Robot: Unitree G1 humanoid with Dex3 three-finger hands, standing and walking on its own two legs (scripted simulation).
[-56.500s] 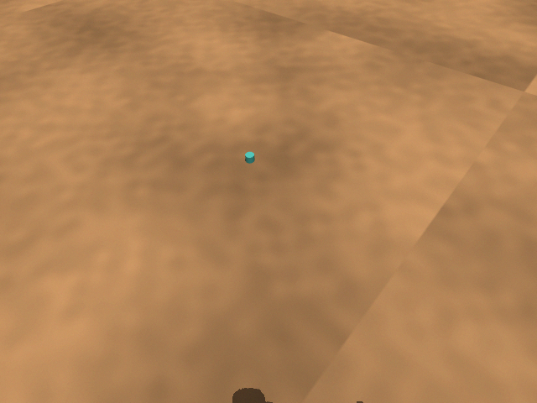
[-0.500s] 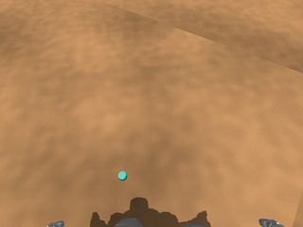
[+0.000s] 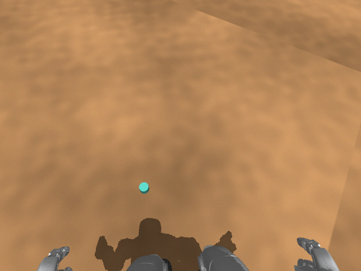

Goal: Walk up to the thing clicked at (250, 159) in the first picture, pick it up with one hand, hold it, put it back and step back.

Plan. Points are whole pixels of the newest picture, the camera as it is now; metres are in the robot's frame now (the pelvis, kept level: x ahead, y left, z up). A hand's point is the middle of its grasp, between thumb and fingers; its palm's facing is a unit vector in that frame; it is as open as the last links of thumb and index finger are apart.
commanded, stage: step back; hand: left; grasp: from above
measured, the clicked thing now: (144, 187) +0.50 +0.18 -0.74
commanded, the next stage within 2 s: none
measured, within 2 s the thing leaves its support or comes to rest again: neither
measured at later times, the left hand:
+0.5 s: hand out of the picture +0.01 +0.26 -0.15, palm faces +0.02 -0.93 -0.37, open 7.4 cm
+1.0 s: hand out of the picture -0.20 +0.23 -0.14, palm faces -0.04 -0.91 -0.41, open 7.4 cm
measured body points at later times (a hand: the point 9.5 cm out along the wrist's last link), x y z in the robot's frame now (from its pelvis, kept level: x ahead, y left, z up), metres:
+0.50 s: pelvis -0.12 +0.01 -0.01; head -0.05 +0.02 +0.43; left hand +0.01 +0.31 -0.12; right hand -0.01 -0.32 -0.12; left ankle -0.14 +0.13 -0.73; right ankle -0.03 -0.11 -0.73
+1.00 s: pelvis -0.27 -0.04 -0.01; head -0.23 -0.06 +0.44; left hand -0.20 +0.28 -0.11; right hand -0.15 -0.37 -0.12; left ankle -0.19 +0.11 -0.69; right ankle -0.27 -0.16 -0.73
